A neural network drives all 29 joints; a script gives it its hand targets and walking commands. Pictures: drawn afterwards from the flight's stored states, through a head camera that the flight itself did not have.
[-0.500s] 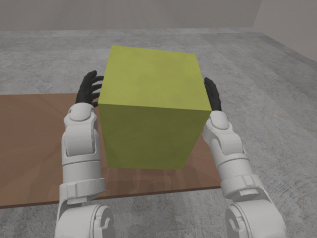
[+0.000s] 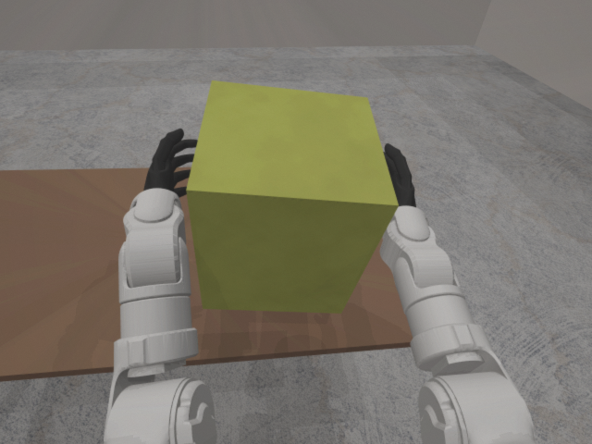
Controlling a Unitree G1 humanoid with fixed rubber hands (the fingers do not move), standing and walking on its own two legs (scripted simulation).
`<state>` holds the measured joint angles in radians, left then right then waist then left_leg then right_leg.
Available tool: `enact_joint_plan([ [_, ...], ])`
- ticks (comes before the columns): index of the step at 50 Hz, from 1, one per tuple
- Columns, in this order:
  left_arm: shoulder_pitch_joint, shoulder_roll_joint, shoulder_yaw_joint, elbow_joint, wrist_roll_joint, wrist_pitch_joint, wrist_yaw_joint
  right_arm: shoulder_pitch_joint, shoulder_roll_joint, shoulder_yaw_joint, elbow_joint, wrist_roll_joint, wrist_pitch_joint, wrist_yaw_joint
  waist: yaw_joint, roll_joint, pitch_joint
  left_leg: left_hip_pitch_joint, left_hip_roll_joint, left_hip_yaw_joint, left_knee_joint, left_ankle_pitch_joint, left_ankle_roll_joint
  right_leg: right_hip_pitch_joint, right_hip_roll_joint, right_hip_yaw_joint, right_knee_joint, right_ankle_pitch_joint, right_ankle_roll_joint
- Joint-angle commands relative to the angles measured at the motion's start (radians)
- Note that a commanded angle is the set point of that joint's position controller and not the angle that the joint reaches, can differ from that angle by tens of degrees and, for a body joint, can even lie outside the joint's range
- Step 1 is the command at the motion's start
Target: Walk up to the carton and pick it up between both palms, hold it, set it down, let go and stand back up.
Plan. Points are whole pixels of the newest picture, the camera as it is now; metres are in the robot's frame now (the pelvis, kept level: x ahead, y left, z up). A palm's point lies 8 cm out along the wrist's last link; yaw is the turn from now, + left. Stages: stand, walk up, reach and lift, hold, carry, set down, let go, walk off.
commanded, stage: hold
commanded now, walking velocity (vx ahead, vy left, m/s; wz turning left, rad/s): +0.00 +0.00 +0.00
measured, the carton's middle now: (282, 207) +0.40 +0.00 +0.14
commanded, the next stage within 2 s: none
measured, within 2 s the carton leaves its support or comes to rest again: neither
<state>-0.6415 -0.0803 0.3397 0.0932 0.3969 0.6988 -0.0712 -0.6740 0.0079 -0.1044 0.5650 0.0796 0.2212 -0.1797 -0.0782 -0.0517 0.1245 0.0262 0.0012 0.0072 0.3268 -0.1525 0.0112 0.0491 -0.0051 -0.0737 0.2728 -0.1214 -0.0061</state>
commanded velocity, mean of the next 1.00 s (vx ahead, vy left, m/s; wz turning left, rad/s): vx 0.00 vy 0.00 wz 0.00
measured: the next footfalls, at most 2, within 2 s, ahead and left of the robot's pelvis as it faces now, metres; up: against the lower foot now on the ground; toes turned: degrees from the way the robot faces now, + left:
none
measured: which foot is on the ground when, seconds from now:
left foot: down 0.00-1.00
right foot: down 0.00-1.00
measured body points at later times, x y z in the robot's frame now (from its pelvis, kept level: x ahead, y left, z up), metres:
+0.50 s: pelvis +0.00 +0.00 +0.00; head -0.03 +0.03 +0.45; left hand +0.38 +0.15 +0.19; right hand +0.38 -0.15 +0.17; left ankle +0.03 +0.11 -0.75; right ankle +0.04 -0.11 -0.75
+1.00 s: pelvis +0.01 +0.00 +0.00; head -0.02 +0.02 +0.45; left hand +0.38 +0.15 +0.18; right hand +0.39 -0.15 +0.17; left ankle +0.03 +0.11 -0.75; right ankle +0.04 -0.11 -0.75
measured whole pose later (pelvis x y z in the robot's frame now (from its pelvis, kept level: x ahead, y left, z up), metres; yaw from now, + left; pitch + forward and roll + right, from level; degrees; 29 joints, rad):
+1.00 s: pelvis +0.01 +0.00 +0.00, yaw +1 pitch -11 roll -1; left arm -0.56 -0.07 0.31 0.03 0.36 0.71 -0.06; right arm -0.63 0.00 -0.05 0.50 0.13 0.25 -0.20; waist -0.09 -0.06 0.11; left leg 0.03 0.01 0.00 0.33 -0.17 0.01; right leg 0.07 0.00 -0.09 0.26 -0.14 -0.01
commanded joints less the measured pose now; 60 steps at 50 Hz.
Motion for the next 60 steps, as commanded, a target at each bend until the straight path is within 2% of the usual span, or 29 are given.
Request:
enact_joint_plan([
  [1,-0.502,-0.402,-0.422,-0.066,-0.135,-0.044,-0.128,-0.671,0.449,0.375,-0.313,0.065,-0.092,0.107,-0.001,0.057,-0.439,0.081,-0.029,0.057,-0.019,0.234,-0.025,0.137,0.045,-0.054,-0.011,0.152,0.036],
  [3,-0.496,-0.394,-0.411,-0.051,-0.129,-0.036,-0.136,-0.674,0.443,0.374,-0.312,0.065,-0.087,0.097,-0.005,0.052,-0.422,0.071,-0.032,0.060,-0.018,0.222,-0.024,0.148,0.042,-0.053,-0.015,0.158,0.039],
  [6,-0.517,-0.381,-0.393,-0.068,-0.126,-0.039,-0.142,-0.678,0.459,0.382,-0.316,0.065,-0.083,0.097,0.007,0.028,-0.415,0.042,-0.036,0.062,-0.039,0.159,-0.005,0.155,0.033,-0.050,-0.017,0.134,0.045],
  [7,-0.513,-0.386,-0.408,-0.067,-0.132,-0.040,-0.140,-0.672,0.451,0.374,-0.315,0.058,-0.087,0.097,-0.004,0.029,-0.431,0.052,-0.032,0.062,-0.041,0.160,-0.010,0.151,0.040,-0.055,-0.017,0.131,0.043],
  [9,-0.525,-0.395,-0.421,-0.068,-0.144,-0.047,-0.141,-0.686,0.462,0.377,-0.335,0.058,-0.092,0.096,-0.006,0.034,-0.434,0.054,-0.035,0.060,-0.034,0.170,-0.012,0.143,0.039,-0.051,-0.019,0.136,0.043],
  [10,-0.539,-0.399,-0.428,-0.076,-0.147,-0.052,-0.142,-0.674,0.463,0.365,-0.322,0.056,-0.090,0.097,-0.018,0.051,-0.417,0.051,-0.037,0.060,-0.034,0.169,-0.019,0.134,0.036,-0.050,-0.020,0.128,0.039],
  [13,-0.527,-0.391,-0.409,-0.043,-0.129,-0.045,-0.146,-0.668,0.455,0.349,-0.302,0.040,-0.084,0.098,-0.014,0.047,-0.378,0.034,-0.036,0.067,-0.049,0.120,-0.014,0.121,0.035,-0.053,-0.025,0.085,0.040],
  [17,-0.536,-0.417,-0.453,-0.082,-0.150,-0.056,-0.136,-0.650,0.450,0.351,-0.307,0.046,-0.092,0.105,-0.031,0.084,-0.424,0.079,-0.027,0.057,-0.030,0.182,-0.036,0.102,0.042,-0.059,-0.015,0.100,0.035],
  [18,-0.544,-0.396,-0.435,-0.054,-0.142,-0.056,-0.136,-0.662,0.437,0.345,-0.283,0.036,-0.089,0.104,-0.025,0.072,-0.403,0.077,-0.030,0.056,-0.031,0.164,-0.031,0.095,0.039,-0.062,-0.023,0.083,0.037],
  [19,-0.504,-0.409,-0.437,0.007,-0.142,-0.044,-0.130,-0.675,0.426,0.326,-0.275,0.046,-0.082,0.113,-0.009,0.057,-0.355,0.018,-0.016,0.048,-0.066,0.082,-0.017,0.055,0.050,-0.067,-0.035,-0.016,0.025],
  [20,-0.518,-0.413,-0.424,0.000,-0.136,-0.041,-0.127,-0.667,0.433,0.313,-0.270,0.038,-0.082,0.119,-0.014,0.050,-0.343,-0.005,-0.015,0.055,-0.086,0.042,-0.009,0.058,0.048,-0.064,-0.033,-0.041,0.025],
  [23,-0.513,-0.414,-0.430,-0.030,-0.143,-0.038,-0.121,-0.679,0.436,0.320,-0.285,0.041,-0.091,0.127,-0.006,0.055,-0.388,0.027,-0.011,0.051,-0.068,0.108,-0.011,0.085,0.050,-0.061,-0.026,0.005,0.019],
  [26,-0.514,-0.425,-0.472,-0.075,-0.165,-0.047,-0.114,-0.694,0.451,0.369,-0.332,0.071,-0.097,0.114,-0.014,0.060,-0.472,0.092,-0.023,0.047,-0.012,0.242,-0.024,0.107,0.055,-0.055,-0.016,0.125,0.024],
  [28,-0.505,-0.421,-0.483,-0.094,-0.172,-0.051,-0.113,-0.679,0.457,0.396,-0.341,0.087,-0.091,0.103,-0.016,0.060,-0.488,0.098,-0.030,0.044,0.002,0.274,-0.028,0.122,0.053,-0.050,-0.010,0.177,0.032],
  [40,-0.464,-0.407,-0.502,-0.143,-0.176,-0.041,-0.126,-0.617,0.467,0.433,-0.375,0.112,-0.055,0.082,-0.023,0.058,-0.431,0.055,-0.036,0.038,-0.014,0.253,-0.034,0.154,0.043,-0.040,-0.006,0.236,0.047],
  [50,-0.480,-0.411,-0.499,-0.129,-0.180,-0.038,-0.127,-0.621,0.461,0.410,-0.367,0.098,-0.045,0.090,-0.025,0.058,-0.412,0.047,-0.028,0.039,-0.033,0.195,-0.032,0.118,0.047,-0.046,-0.016,0.153,0.037],
  [51,-0.517,-0.393,-0.478,-0.126,-0.162,-0.039,-0.131,-0.616,0.454,0.383,-0.332,0.082,-0.040,0.088,-0.034,0.086,-0.399,0.055,-0.034,0.049,-0.032,0.191,-0.032,0.117,0.037,-0.043,-0.013,0.150,0.036],
  [52,-0.504,-0.401,-0.482,-0.145,-0.163,-0.039,-0.133,-0.599,0.453,0.380,-0.330,0.081,-0.046,0.088,-0.046,0.091,-0.400,0.063,-0.031,0.043,-0.029,0.201,-0.037,0.118,0.038,-0.048,-0.010,0.155,0.035],
  [53,-0.509,-0.384,-0.466,-0.138,-0.153,-0.043,-0.137,-0.580,0.454,0.375,-0.307,0.074,-0.043,0.087,-0.045,0.079,-0.391,0.066,-0.035,0.046,-0.032,0.196,-0.034,0.126,0.036,-0.048,-0.013,0.160,0.039],
  [54,-0.517,-0.384,-0.464,-0.167,-0.153,-0.049,-0.139,-0.576,0.462,0.391,-0.314,0.081,-0.047,0.088,-0.038,0.083,-0.415,0.075,-0.034,0.048,-0.027,0.229,-0.036,0.142,0.036,-0.047,-0.001,0.191,0.044],
  [55,-0.499,-0.386,-0.460,-0.144,-0.155,-0.046,-0.142,-0.587,0.454,0.395,-0.327,0.084,-0.052,0.086,-0.040,0.074,-0.421,0.079,-0.035,0.043,-0.022,0.236,-0.034,0.149,0.036,-0.048,-0.003,0.206,0.045],
  [56,-0.498,-0.382,-0.447,-0.126,-0.150,-0.046,-0.144,-0.613,0.453,0.406,-0.344,0.086,-0.057,0.085,-0.023,0.065,-0.428,0.074,-0.039,0.046,-0.020,0.239,-0.029,0.160,0.036,-0.052,-0.003,0.218,0.046],
  [57,-0.490,-0.384,-0.449,-0.137,-0.150,-0.046,-0.145,-0.611,0.456,0.411,-0.357,0.091,-0.060,0.084,-0.023,0.065,-0.438,0.078,-0.038,0.045,-0.018,0.252,-0.031,0.166,0.036,-0.050,0.001,0.236,0.049],
  [60,-0.477,-0.400,-0.465,-0.139,-0.158,-0.049,-0.137,-0.636,0.449,0.428,-0.389,0.097,-0.076,0.088,-0.015,0.062,-0.464,0.106,-0.029,0.041,0.000,0.308,-0.040,0.145,0.054,-0.057,-0.001,0.224,0.034],
])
